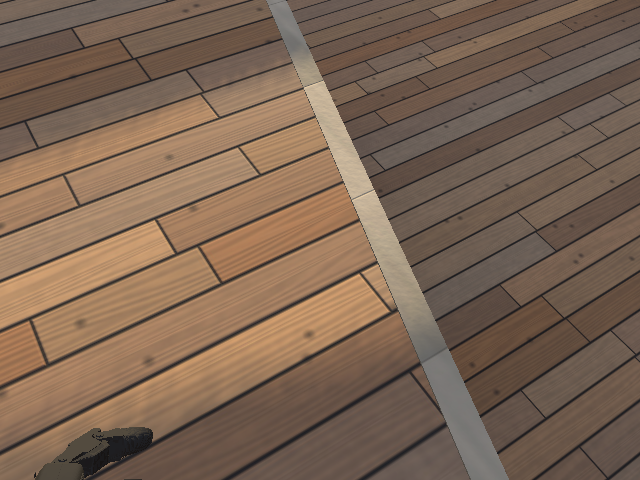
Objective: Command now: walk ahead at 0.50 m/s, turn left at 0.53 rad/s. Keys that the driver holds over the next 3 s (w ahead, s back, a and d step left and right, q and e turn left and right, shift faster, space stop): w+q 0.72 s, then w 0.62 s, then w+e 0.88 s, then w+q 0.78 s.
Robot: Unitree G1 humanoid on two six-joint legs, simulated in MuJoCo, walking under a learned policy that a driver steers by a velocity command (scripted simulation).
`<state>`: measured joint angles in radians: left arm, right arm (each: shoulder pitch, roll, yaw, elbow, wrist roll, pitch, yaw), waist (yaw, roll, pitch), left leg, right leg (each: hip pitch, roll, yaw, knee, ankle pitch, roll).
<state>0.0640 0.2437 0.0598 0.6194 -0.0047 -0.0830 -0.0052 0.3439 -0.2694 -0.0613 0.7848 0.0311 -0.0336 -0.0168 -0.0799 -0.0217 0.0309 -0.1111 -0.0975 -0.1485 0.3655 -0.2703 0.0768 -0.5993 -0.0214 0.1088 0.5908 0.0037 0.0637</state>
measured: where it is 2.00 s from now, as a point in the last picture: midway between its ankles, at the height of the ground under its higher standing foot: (120, 276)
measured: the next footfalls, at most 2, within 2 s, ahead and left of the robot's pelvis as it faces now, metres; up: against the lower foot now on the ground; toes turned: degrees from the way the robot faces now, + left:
right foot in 0.10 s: +0.24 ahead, -0.14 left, +0.00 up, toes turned +10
left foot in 0.62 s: +0.42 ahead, +0.21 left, +0.00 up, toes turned +25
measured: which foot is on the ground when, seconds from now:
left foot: down 0.00-0.12, up 0.14-0.60, down 0.62-1.00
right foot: up 0.00-0.08, down 0.10-0.62, up 0.64-1.00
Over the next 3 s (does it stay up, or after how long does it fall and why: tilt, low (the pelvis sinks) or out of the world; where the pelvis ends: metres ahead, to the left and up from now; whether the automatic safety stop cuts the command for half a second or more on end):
stays up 1.54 0.55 0.00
